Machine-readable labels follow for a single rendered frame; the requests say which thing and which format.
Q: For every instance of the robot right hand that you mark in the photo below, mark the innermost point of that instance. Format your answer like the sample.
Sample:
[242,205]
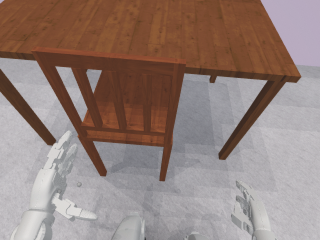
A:
[254,216]

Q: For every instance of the robot left thigh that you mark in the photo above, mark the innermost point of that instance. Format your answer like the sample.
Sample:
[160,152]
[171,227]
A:
[131,227]

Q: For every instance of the robot right forearm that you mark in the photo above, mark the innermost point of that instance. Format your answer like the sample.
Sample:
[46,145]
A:
[263,235]

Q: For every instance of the robot left forearm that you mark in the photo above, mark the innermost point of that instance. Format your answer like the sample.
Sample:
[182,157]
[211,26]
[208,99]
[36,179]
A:
[36,224]

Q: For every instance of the chair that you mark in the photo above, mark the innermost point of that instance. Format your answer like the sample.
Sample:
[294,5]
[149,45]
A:
[135,100]

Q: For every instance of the robot left hand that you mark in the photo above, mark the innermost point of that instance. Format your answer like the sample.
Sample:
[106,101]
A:
[52,177]

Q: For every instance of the table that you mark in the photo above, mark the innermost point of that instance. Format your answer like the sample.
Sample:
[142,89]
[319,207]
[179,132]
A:
[225,38]

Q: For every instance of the robot left shin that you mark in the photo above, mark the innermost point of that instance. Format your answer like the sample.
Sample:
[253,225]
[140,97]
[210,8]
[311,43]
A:
[133,214]

